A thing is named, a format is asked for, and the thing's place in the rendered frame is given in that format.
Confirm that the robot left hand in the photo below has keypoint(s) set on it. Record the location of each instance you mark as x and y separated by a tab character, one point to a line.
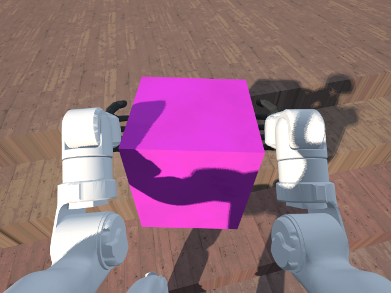
112	109

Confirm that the right robot upper arm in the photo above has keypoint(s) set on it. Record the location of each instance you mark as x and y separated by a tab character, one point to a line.
313	247

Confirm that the left robot forearm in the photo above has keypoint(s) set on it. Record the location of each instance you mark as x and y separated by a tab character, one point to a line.
88	138

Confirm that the robot left shin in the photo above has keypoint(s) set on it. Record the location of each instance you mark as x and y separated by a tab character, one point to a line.
150	273

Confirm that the carton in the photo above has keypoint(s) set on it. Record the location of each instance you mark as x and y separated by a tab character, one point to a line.
191	150

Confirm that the left robot upper arm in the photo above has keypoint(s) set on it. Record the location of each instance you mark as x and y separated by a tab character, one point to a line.
84	249

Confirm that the left robot thigh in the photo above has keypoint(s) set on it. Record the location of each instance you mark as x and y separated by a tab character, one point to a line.
150	284

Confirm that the right robot forearm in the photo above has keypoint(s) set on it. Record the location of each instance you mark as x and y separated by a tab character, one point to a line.
299	137

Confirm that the robot right hand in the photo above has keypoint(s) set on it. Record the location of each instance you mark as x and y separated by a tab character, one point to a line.
272	109

